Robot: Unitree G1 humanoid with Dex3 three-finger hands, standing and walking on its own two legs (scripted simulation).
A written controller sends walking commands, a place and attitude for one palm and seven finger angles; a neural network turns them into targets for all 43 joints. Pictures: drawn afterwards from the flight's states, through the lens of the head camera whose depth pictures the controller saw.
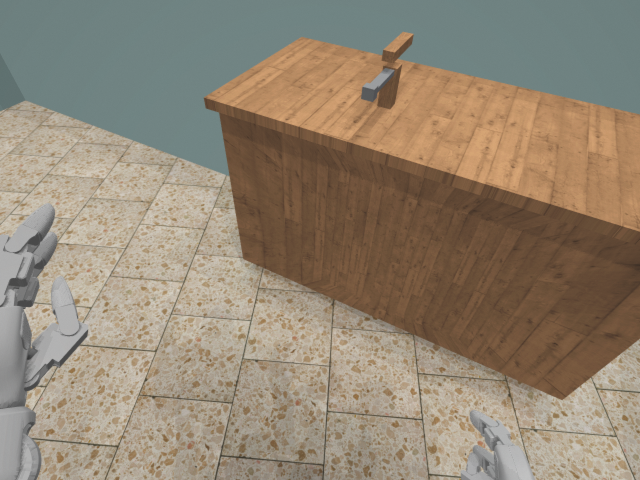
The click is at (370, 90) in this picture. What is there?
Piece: tap's lever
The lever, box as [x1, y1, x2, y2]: [361, 83, 377, 101]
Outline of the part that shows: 366,83 362,87 361,98 372,101 376,97 377,85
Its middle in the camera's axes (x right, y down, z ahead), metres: +0.11 -0.32 +0.85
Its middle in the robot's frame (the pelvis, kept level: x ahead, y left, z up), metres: +0.86 -0.05 +0.09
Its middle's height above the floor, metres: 0.86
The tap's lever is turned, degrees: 0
